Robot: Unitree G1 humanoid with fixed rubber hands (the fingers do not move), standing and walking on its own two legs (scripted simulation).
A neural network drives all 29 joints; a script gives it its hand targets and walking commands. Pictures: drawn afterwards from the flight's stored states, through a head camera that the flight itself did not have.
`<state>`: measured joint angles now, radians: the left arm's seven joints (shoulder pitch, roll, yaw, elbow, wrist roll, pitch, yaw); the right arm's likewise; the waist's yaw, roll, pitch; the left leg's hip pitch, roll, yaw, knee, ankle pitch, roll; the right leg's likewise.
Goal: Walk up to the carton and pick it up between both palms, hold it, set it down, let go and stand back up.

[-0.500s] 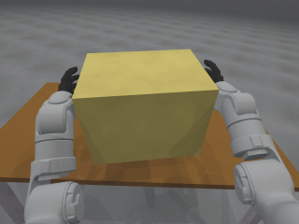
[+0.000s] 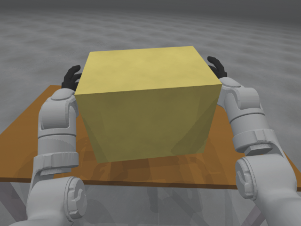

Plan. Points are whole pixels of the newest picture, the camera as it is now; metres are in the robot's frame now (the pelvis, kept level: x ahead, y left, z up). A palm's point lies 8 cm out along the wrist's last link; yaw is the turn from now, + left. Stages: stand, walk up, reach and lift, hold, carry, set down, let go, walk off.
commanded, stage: hold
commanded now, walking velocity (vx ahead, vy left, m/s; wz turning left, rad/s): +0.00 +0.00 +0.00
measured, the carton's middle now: (146, 102) +0.37 -0.01 +0.22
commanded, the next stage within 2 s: set down in 1.46 s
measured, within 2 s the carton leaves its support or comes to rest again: neither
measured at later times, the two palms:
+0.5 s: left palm (66, 96) +0.36 +0.19 +0.25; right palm (214, 85) +0.37 -0.18 +0.27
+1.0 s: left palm (68, 95) +0.36 +0.19 +0.25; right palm (215, 83) +0.37 -0.18 +0.27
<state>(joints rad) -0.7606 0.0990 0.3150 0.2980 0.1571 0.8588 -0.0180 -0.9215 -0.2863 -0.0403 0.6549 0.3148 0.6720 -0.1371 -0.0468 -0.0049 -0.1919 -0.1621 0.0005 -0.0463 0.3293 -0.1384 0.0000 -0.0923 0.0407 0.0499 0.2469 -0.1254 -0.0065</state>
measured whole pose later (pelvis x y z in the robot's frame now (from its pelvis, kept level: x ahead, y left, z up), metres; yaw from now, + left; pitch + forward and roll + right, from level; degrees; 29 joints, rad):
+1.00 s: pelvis +0.00 +0.00 +0.00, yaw +1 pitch -1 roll -1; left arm -0.74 0.11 0.29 0.26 0.14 0.87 -0.01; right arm -0.91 -0.28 -0.03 0.64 0.32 0.67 -0.14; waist -0.05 -0.02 -0.20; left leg -0.17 0.00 -0.06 0.33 -0.14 0.00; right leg -0.09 0.04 0.04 0.24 -0.13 -0.01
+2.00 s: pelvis +0.01 +0.00 +0.00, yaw +4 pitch -5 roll -1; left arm -0.68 0.11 0.30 0.33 0.20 0.60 -0.06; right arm -0.75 -0.14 -0.18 0.67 0.15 0.31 -0.05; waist -0.08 -0.05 -0.06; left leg -0.07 -0.03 -0.08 0.32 -0.15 0.01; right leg 0.02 0.01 0.00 0.25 -0.17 0.00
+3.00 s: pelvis +0.02 +0.00 +0.00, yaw +1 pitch -1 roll +0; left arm -0.81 0.12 0.32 0.78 0.17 0.31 -0.02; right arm -0.79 -0.13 -0.32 0.91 -0.01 0.10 -0.02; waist -0.04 -0.04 -0.06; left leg -0.13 -0.01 -0.03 0.31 -0.16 0.00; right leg -0.06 0.02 0.01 0.26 -0.17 -0.01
